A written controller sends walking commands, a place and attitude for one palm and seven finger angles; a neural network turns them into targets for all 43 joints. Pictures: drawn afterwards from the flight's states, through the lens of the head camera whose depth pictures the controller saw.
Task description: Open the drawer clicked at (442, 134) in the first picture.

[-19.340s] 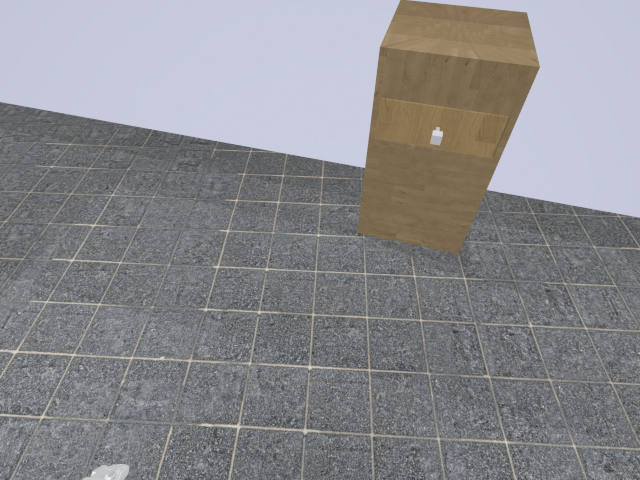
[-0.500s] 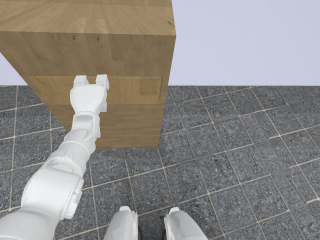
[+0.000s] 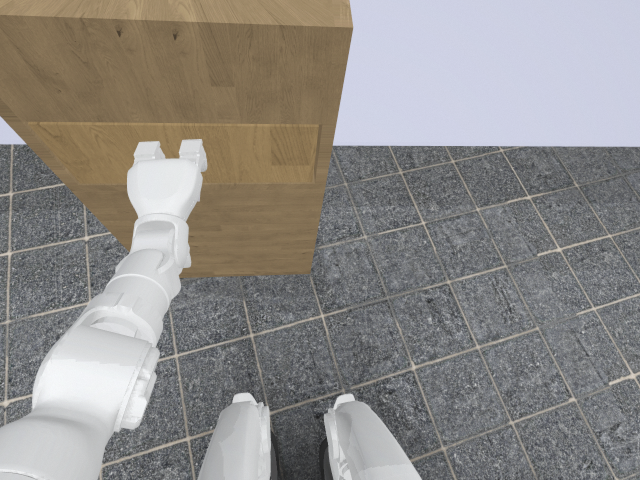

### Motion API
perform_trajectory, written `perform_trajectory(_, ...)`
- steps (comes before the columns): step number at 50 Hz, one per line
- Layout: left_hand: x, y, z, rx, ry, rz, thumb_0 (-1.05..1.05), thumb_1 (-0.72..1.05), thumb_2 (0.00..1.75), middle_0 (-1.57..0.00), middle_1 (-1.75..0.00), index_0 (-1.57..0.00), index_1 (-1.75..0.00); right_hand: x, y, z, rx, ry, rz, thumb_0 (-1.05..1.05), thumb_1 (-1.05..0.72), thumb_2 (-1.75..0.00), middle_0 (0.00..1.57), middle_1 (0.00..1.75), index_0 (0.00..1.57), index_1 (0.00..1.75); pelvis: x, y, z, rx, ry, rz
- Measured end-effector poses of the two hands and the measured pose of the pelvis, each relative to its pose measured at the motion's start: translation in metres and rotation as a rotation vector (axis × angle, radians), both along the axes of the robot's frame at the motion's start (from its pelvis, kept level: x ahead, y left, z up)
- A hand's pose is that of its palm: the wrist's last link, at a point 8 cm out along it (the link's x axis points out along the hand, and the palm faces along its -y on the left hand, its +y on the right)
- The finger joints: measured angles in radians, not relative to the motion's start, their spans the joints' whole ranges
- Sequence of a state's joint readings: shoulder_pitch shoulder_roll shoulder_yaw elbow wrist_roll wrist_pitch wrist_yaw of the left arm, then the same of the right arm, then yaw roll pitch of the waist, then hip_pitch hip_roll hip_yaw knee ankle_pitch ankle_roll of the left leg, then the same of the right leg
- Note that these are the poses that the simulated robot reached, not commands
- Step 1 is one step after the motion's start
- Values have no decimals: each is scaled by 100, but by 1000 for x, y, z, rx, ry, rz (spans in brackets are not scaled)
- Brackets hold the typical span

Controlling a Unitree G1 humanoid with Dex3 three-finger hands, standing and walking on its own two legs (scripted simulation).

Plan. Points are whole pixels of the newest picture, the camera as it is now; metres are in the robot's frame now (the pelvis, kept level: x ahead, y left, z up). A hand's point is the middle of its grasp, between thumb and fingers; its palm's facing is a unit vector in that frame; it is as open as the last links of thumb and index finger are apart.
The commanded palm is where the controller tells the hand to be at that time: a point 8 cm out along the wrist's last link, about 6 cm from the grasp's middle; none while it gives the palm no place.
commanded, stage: lower the fingers behind the handle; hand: left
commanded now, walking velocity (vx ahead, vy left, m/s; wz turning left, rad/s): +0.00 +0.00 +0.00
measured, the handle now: (188, 177) +0.55 +0.15 -0.07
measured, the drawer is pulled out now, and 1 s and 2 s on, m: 0.00 0.00 0.00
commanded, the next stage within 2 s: close the thumb around the handle in 1.06 s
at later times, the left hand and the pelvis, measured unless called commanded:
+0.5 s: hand (187, 215) +0.49 +0.16 -0.09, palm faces -0.06 -0.02 -1.00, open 13.8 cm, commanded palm +0.48 +0.14 -0.03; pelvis +0.00 -0.01 -0.02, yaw -1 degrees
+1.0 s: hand (190, 215) +0.50 +0.15 -0.10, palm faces -0.06 -0.02 -1.00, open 13.9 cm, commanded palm +0.48 +0.15 -0.04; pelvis -0.01 -0.01 -0.04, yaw -1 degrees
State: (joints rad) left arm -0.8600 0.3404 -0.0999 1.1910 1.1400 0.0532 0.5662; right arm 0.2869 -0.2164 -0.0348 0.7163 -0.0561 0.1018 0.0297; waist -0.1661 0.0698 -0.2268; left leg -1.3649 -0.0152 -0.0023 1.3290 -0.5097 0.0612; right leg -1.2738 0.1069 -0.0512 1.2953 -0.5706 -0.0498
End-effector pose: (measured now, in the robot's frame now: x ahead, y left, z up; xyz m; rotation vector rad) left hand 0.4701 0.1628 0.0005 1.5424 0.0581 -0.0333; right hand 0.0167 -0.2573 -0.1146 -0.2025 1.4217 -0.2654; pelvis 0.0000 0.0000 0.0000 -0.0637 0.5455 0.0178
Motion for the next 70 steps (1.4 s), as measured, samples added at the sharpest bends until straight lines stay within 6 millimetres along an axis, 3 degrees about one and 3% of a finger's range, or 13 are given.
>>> perform_trajectory(34,7,-7,-43,13,-13,-19,0,-49,31,-32,-120,-31,-120,0,-9,-36,1,3,20,1,-90,-90,20,30,20,30,-5,-8,-35,-1,60,-12)
perform_trajectory(60,7,-5,-43,-6,-20,-27,0,-49,31,-32,-120,-31,-120,-12,-6,-39,-5,1,4,1,-90,-90,20,30,20,30,-10,-5,-39,-3,59,-23)
perform_trajectory(70,7,-6,-44,5,-34,-22,0,-24,41,-34,-123,-33,-123,-12,-3,-38,-2,11,8,1,-90,-90,20,30,20,30,-10,-2,-38,-7,60,-18)
